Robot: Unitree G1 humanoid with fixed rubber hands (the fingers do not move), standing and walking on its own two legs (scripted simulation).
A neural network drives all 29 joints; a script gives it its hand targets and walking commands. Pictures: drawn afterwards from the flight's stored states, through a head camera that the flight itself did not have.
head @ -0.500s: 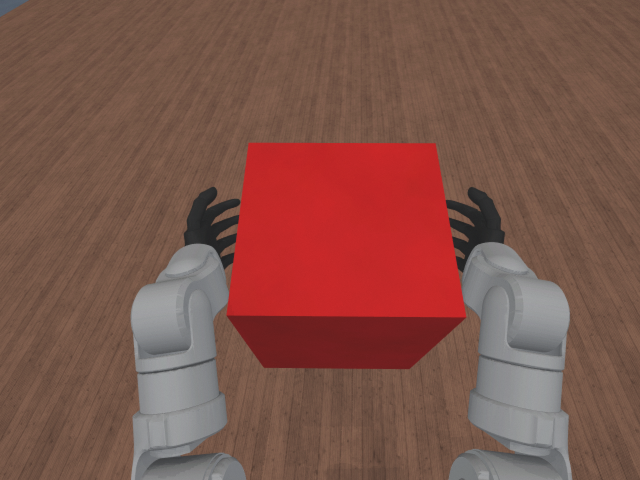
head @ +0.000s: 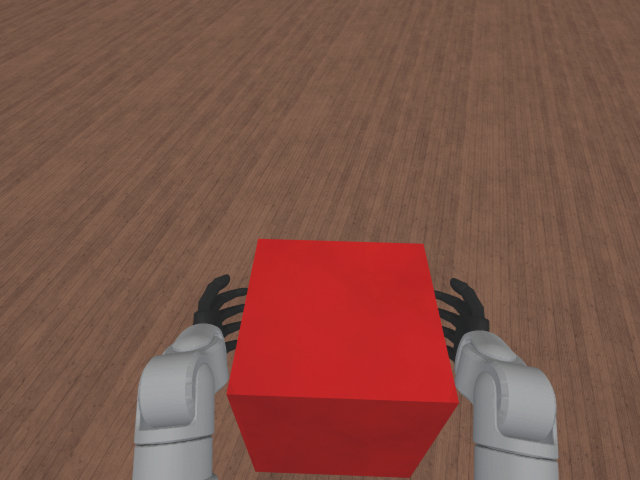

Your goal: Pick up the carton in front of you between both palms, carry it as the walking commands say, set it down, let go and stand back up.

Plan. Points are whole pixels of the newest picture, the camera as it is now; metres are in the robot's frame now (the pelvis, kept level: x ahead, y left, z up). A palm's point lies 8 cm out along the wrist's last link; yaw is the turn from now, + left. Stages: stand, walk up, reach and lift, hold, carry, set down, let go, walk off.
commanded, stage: carry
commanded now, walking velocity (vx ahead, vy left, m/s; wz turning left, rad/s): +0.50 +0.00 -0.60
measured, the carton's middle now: (336, 362) +0.29 +0.01 -0.02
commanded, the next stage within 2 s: none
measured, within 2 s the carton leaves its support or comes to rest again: neither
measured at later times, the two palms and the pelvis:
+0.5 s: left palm (361, 157) +0.60 +0.00 +0.08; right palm (558, 204) +0.51 -0.29 +0.08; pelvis +0.35 -0.09 -0.01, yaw -18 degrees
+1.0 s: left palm (448, 69) +0.91 -0.18 +0.08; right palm (592, 127) +0.71 -0.40 +0.09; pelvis +0.64 -0.15 +0.01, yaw -40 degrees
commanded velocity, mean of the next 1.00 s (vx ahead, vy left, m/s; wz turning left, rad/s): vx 0.50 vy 0.00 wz -0.53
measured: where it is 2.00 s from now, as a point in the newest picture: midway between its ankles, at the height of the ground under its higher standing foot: (465, 243)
